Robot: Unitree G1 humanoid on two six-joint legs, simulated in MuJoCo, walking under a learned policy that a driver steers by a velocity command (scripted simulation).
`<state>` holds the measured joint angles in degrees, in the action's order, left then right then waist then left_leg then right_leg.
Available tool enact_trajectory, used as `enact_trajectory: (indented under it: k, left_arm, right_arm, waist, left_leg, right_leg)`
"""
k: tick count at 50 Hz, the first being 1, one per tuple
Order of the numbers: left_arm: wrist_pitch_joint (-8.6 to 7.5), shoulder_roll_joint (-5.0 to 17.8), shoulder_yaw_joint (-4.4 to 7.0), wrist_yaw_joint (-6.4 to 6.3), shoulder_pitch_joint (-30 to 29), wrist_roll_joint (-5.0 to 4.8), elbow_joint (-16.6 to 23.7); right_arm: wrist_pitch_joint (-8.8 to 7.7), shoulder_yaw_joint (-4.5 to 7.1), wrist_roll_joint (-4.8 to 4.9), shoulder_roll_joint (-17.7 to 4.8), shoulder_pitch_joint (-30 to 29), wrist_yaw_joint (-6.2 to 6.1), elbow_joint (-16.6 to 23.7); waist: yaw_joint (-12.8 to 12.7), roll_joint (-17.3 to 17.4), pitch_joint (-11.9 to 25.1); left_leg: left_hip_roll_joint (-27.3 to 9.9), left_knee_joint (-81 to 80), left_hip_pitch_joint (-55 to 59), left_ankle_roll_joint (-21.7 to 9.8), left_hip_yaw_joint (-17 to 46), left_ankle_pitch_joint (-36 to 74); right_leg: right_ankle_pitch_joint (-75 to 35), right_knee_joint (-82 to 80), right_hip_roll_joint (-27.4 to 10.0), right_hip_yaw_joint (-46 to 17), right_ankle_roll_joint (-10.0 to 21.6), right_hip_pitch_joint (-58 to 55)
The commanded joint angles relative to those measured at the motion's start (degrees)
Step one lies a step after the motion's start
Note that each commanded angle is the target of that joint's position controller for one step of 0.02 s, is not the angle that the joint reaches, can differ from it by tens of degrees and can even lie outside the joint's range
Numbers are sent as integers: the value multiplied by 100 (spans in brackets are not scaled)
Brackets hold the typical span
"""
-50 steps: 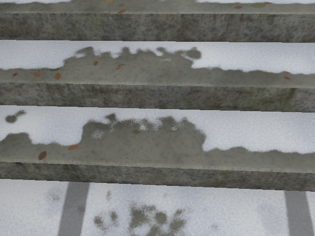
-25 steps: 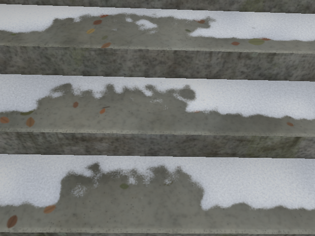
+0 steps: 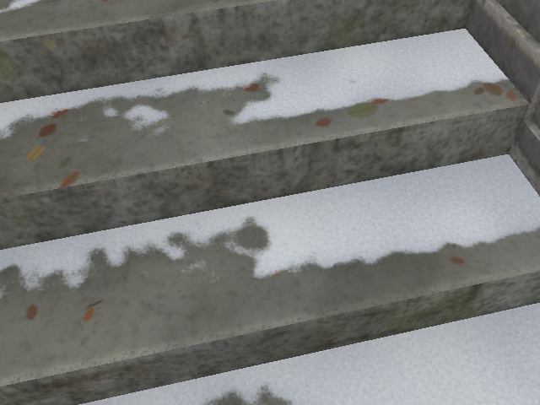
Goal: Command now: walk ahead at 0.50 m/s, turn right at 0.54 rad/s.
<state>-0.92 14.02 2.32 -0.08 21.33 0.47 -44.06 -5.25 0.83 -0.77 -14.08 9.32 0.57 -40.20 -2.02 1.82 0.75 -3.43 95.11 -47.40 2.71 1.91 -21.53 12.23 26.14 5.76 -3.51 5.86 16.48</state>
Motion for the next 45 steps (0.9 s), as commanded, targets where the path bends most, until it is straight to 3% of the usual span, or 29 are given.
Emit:
enact_trajectory:
  k: [1, 4, 5, 7, 8, 9, 10, 11, 13, 14, 15, 16, 17, 18, 19, 20, 21, 24, 27, 30, 32, 36, 38, 40, 41, 42, 43, 44, 45]
  left_arm:
    - [9, 615, 60, -71, 214, 28, 113]
    - [44, 269, -107, -11, 840, -64, -359]
    - [90, 245, -147, 8, 819, -195, -485]
    - [178, 262, -163, -177, 677, -181, -468]
    - [171, 509, -86, -241, 461, -181, -386]
    - [140, 648, -4, -307, 523, -313, -413]
    - [96, 702, 15, -320, 295, -334, -370]
    - [47, 860, 34, -307, 468, -261, -490]
    - [-11, 1366, 172, -324, 285, -168, -651]
    - [-75, 1266, 206, -372, 55, -21, -586]
    - [-211, 370, 90, -215, 227, -3, -250]
    - [-339, -99, -17, 75, 572, 183, -431]
    - [-422, -70, 30, 336, 314, 66, -275]
    - [-420, -80, -90, 422, -709, -57, 280]
    - [-359, -298, -211, 409, -1247, -56, 616]
    - [-229, -358, -254, 365, -1008, -31, 558]
    - [-145, -375, -290, 346, -570, -122, 463]
    - [-124, -708, -501, 248, -549, -194, 471]
    - [-140, -396, -495, 144, -1220, 31, 678]
    - [-138, -497, -476, 89, -1493, -24, 549]
    - [-170, -523, -496, 100, -2057, -32, 753]
    - [-329, -723, -585, 265, -3032, -155, 1203]
    - [-435, -989, -770, 365, -3587, -131, 1689]
    - [-538, -1007, -866, 479, -4041, -49, 2156]
    - [-584, -893, -887, 598, -4236, 13, 2250]
    - [-588, -977, -878, 599, -4250, -90, 2336]
    - [-666, -594, -646, 515, -3460, -106, 2234]
    - [-626, 52, -354, 321, -1909, -226, 1816]
    - [-498, 626, -111, 154, -737, -184, 1550]
  right_arm:
    - [61, -150, 60, 305, 197, -41, 623]
    - [-21, -390, 110, 579, -663, -47, 1150]
    - [-62, -563, -36, 779, -1269, -25, 1602]
    - [-134, -673, -157, 785, -1757, -39, 2093]
    - [-125, -707, -232, 685, -1645, -48, 2170]
    - [-156, -684, -267, 667, -1903, -100, 2351]
    - [-141, -590, -168, 464, -1502, -106, 2133]
    - [-144, -422, -101, 241, -828, -142, 1892]
    - [-75, -56, 117, -528, 460, -158, 1608]
    - [-69, 108, 128, -1003, 1282, -125, 1308]
    - [-42, 220, -164, -1639, 2127, -93, 589]
    - [32, 212, -247, -1271, 2240, -245, 405]
    - [109, 110, -34, -672, 1691, -308, 331]
    - [136, -36, 8, -151, 1308, -268, 54]
    - [98, -142, -69, 344, 991, -194, -259]
    - [79, -235, -160, 720, 810, -136, -476]
    - [69, -281, -173, 955, 766, -71, -663]
    - [34, -196, -69, 624, 1168, 175, -1188]
    - [-21, -141, -60, 210, 1241, 98, -1187]
    - [-9, -161, -78, 147, 2250, -49, -1568]
    - [90, -106, -74, 19, 2749, -122, -1608]
    - [294, -85, -164, 191, 3368, -328, -1735]
    - [439, -16, -90, 76, 3324, -429, -1653]
    - [524, -41, 17, 229, 3368, -532, -1765]
    - [531, -19, 113, 135, 3181, -505, -1638]
    - [475, -48, 191, 185, 2988, -450, -1665]
    - [316, -49, 128, -140, 3124, -301, -1846]
    - [241, 65, 9, -718, 2990, -231, -1848]
    - [191, 247, 53, -1312, 2666, -207, -1818]
  waist:
    - [271, -862, -80]
    - [77, -643, -570]
    - [82, -522, -675]
    - [100, -623, -406]
    - [244, -551, -66]
    - [233, -838, 254]
    - [429, -780, 506]
    - [710, -1188, 1087]
    - [1479, -1949, 1533]
    - [1751, -1668, 1729]
    - [1330, 2117, 1974]
    - [1198, 3000, 2435]
    - [889, 1570, 1301]
    - [674, 669, 139]
    - [284, -123, -700]
    - [14, -100, -591]
    - [-242, -59, -548]
    - [-304, -184, -541]
    - [-96, -162, -370]
    - [339, 343, 92]
    - [677, 444, -163]
    - [990, 456, -713]
    - [1058, 294, -971]
    - [1009, 346, -1074]
    - [1039, 227, -953]
    - [824, 531, -788]
    - [296, 1452, -133]
    - [-492, 1937, 740]
    - [-1302, 2208, 1364]
  left_leg:
    - [48, 3068, -2336, 109, -219, -433]
    - [-104, 3701, -3897, -69, -271, -565]
    - [-183, 2769, -3725, -105, -483, -265]
    - [-289, 1422, -2839, -40, -503, 317]
    - [-246, 104, -1445, -18, -867, 606]
    - [-322, -724, -336, -104, -778, 579]
    - [-103, -1464, 714, -221, -1247, 569]
    - [457, -1651, 1813, -322, -1561, 299]
    - [738, -3149, 2190, -574, -974, -588]
    - [393, -3905, 2943, -893, 204, -589]
    - [-798, -6283, 4428, -1787, 3289, 139]
    - [-1844, -8157, 5106, -2446, 6749, -348]
    - [-1952, -8088, 4278, -2213, 6355, -1541]
    - [-1750, -7844, 3174, -1943, 5061, -2238]
    - [-1500, -7536, 2018, -1624, 3611, -2122]
    - [-1267, -7340, 1633, -1345, 2721, -1579]
    - [-997, -7376, 1565, -1123, 1953, -1044]
    - [-742, -7510, 2001, -958, 565, 58]
    - [-539, -8069, 1817, -1196, -62, 507]
    - [-913, -7889, 3555, -1546, 429, 1255]
    - [-1163, -7883, 4717, -1614, 962, 1228]
    - [-1702, -8034, 6207, -1606, 1741, 1290]
    - [-1581, -8226, 6215, -1514, 1601, 1071]
    - [-1447, -8904, 5143, -1418, 1361, 1432]
    - [-1256, -9678, 3932, -1542, 918, 1714]
    - [-1057, -10003, 2737, -1469, 591, 2687]
    - [-1074, -9215, 2875, -1472, 427, 6380]
    - [-930, -7875, 3809, -1192, 206, 8824]
    - [-985, -6697, 4271, -939, 396, 9550]
  right_leg:
    - [-479, -918, -1712, -2099, 1272, -442]
    - [638, -964, -1672, -2155, 882, -759]
    - [798, -949, -1318, -1875, 673, -249]
    - [178, -1428, -1232, -1855, 665, 334]
    - [-247, -2030, -1207, -1573, 785, 830]
    - [-678, -2455, -1423, -1660, 787, 755]
    - [-2097, -2458, -1321, -1115, 669, 615]
    - [-5370, -1904, -1343, -978, 678, 2]
    - [-9482, -152, -1627, -738, 398, -2023]
    - [-9383, 1322, -1596, -859, 385, -1854]
    - [-4597, 3789, -403, -668, 237, 249]
    - [80, 6448, 800, -1653, 13, 1763]
    - [372, 7861, 511, -1782, 30, 2730]
    - [375, 8125, 172, -1179, 179, 3271]
    - [233, 7998, -183, -856, 339, 3495]
    - [110, 8447, -316, -770, 399, 3351]
    - [-41, 8635, -353, -811, 430, 3401]
    - [-569, 8370, -393, -734, 338, 4383]
    - [-1486, 6658, -514, -118, -191, 4089]
    - [-1571, 7348, -757, 368, -555, 5014]
    - [-959, 7612, -1036, 405, -680, 6291]
    - [206, 8496, -1458, 181, -879, 8164]
    - [806, 8212, -1587, 466, -954, 8700]
    - [267, 6948, -1698, 707, -835, 7367]
    - [-167, 5510, -1569, 1311, -731, 5333]
    - [186, 4424, -1252, 1654, -565, 2857]
    - [646, 4751, -574, 1953, -366, 1127]
    - [862, 4245, -349, 1423, -115, 88]
    - [983, 3343, -547, 500, 78, -519]
